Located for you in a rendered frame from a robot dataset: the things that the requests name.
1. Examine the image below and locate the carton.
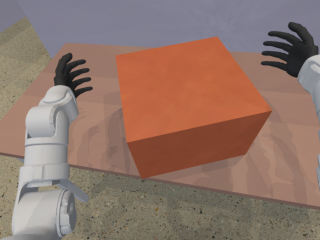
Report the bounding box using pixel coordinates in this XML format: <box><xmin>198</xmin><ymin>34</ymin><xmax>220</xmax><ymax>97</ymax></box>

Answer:
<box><xmin>115</xmin><ymin>36</ymin><xmax>273</xmax><ymax>179</ymax></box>

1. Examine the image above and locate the robot left forearm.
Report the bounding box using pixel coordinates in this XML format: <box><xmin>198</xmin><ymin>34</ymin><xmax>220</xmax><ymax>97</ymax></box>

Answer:
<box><xmin>11</xmin><ymin>85</ymin><xmax>79</xmax><ymax>235</ymax></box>

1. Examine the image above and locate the left robot upper arm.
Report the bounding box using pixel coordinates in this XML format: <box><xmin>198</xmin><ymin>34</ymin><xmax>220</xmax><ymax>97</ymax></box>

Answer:
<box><xmin>0</xmin><ymin>189</ymin><xmax>77</xmax><ymax>240</ymax></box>

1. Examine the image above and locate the table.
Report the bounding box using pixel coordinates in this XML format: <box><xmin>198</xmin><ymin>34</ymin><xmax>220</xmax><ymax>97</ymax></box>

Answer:
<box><xmin>0</xmin><ymin>43</ymin><xmax>320</xmax><ymax>210</ymax></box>

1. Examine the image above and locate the right robot hand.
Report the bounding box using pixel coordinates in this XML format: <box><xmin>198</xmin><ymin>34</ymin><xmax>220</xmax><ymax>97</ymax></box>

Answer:
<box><xmin>261</xmin><ymin>22</ymin><xmax>319</xmax><ymax>78</ymax></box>

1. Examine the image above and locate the robot right forearm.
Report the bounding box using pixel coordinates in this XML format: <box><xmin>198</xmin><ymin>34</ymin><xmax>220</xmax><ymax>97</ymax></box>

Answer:
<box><xmin>297</xmin><ymin>54</ymin><xmax>320</xmax><ymax>141</ymax></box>

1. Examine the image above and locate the left robot hand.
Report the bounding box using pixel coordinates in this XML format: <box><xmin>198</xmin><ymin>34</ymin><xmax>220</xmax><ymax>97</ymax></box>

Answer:
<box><xmin>53</xmin><ymin>53</ymin><xmax>93</xmax><ymax>98</ymax></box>

